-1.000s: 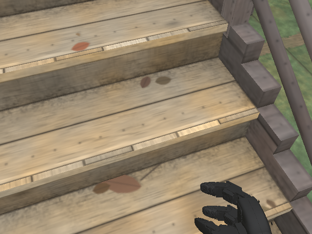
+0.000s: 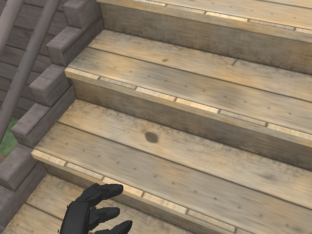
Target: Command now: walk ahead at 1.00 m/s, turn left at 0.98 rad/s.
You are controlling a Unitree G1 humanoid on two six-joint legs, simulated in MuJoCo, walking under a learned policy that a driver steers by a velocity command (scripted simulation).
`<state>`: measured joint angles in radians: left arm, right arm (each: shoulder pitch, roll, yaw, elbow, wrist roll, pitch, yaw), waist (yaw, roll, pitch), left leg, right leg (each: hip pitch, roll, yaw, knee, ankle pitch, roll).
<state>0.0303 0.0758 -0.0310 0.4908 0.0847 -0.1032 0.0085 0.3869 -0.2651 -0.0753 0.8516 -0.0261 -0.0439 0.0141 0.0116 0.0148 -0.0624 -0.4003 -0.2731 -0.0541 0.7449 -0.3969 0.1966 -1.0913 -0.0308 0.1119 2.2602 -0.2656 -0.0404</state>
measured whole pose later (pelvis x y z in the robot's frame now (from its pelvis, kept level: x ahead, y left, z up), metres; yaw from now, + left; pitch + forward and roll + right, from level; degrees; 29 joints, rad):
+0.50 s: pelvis +0.32 -0.03 +0.20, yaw -4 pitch +7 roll +2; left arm 0.65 0.19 0.01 1.06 0.09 -0.05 -0.07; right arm -0.07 -0.16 0.07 0.53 -0.01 -0.04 0.03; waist 0.08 0.00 -0.07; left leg -1.39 0.00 -0.07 1.82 -0.29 0.05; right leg -0.30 0.08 0.12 0.52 -0.32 -0.08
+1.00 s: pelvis +0.46 +0.00 +0.36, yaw -31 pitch +3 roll +4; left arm 0.02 0.25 0.04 0.73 0.03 -0.05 -0.10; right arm 0.17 -0.20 -0.04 0.87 -0.04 -0.13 -0.06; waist -0.05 -0.03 -0.08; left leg -0.37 0.11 0.38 0.54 -0.19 0.03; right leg -0.74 -0.12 -0.01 1.18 -0.38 0.00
